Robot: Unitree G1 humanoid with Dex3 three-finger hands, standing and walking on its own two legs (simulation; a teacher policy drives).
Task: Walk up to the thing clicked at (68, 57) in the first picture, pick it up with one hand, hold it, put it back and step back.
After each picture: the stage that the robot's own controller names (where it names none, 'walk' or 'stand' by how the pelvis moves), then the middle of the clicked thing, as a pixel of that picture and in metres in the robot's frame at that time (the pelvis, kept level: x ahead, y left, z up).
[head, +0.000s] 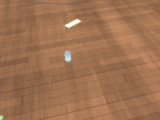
stand; (67, 56) +1.27 +0.17 -0.72
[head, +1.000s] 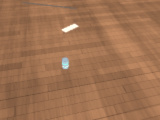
walk; (65, 63) +1.16 +0.14 -0.71
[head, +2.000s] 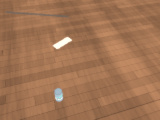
walk; (58, 94) +0.74 +0.18 -0.71
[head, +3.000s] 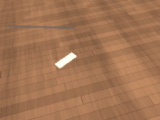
stand; out of the picture +0.45 +0.23 -0.69
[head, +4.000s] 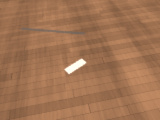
stand; out of the picture +0.42 +0.21 -0.72
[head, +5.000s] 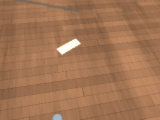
walk; out of the picture +0.39 +0.15 -0.70
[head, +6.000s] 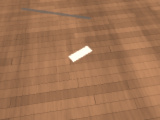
walk; out of the picture +0.36 +0.14 -0.69
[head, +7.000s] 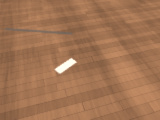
stand; out of the picture +0.43 +0.16 -0.71
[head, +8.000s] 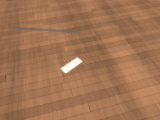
stand; out of the picture +0.40 +0.15 -0.73
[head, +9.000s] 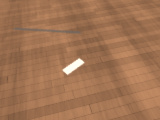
stand; out of the picture +0.38 +0.15 -0.73
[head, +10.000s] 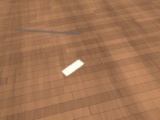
go down; out of the picture +0.38 +0.16 -0.73
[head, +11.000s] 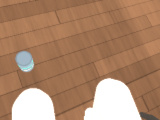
go down; (25, 62) +0.47 +0.19 -0.32
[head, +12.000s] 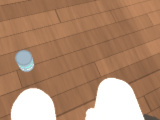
approach; (25, 61) +0.47 +0.19 -0.31
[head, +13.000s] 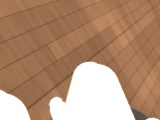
close in; out of the picture +0.46 +0.25 -0.23
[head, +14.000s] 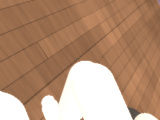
close; out of the picture +0.45 +0.26 -0.23
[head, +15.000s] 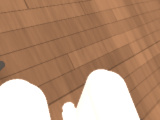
lift; out of the picture +0.40 +0.24 -0.18
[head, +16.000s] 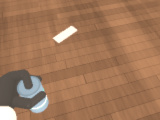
lift; (34, 95) +0.32 +0.17 +0.00
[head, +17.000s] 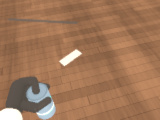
hold; (42, 101) +0.31 +0.16 +0.00
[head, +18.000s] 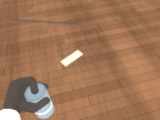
hold; (40, 101) +0.31 +0.17 +0.00
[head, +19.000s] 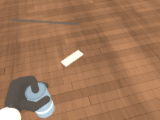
crouch; (40, 100) +0.32 +0.17 +0.00
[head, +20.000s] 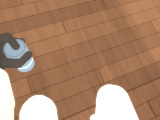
crouch; (20, 56) +0.46 +0.18 -0.10
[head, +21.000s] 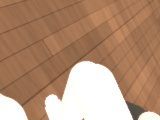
lower; out of the picture +0.44 +0.28 -0.24
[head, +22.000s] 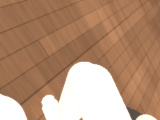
lower; out of the picture +0.44 +0.28 -0.24
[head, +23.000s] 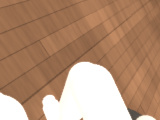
lower; out of the picture +0.44 +0.28 -0.24
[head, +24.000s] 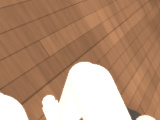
lower; out of the picture +0.44 +0.28 -0.24
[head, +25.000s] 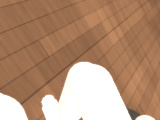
loosen; out of the picture +0.44 +0.28 -0.24
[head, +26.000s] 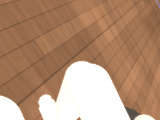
withdraw; out of the picture +0.44 +0.27 -0.24
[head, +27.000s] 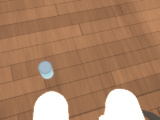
walk; (46, 70) +0.46 +0.19 -0.38
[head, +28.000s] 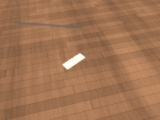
stand; out of the picture +0.38 +0.15 -0.66
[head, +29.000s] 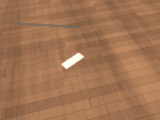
stand; out of the picture +0.39 +0.17 -0.67
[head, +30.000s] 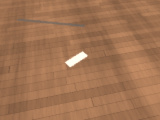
stand; out of the picture +0.39 +0.16 -0.68
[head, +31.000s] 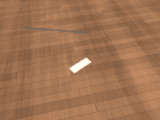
stand; out of the picture +0.40 +0.15 -0.73
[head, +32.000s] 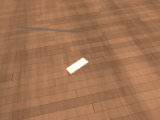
stand; out of the picture +0.38 +0.17 -0.73
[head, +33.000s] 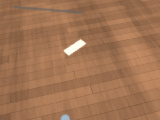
walk; out of the picture +0.41 +0.16 -0.71
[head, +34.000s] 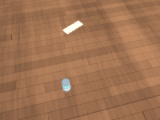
walk; (66, 85) +0.69 +0.14 -0.70
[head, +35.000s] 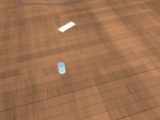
stand; (61, 68) +1.03 +0.24 -0.70
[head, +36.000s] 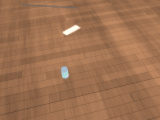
stand; (64, 72) +1.00 +0.18 -0.72
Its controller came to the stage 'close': yes
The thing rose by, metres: 0.71
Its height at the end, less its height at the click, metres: +0.00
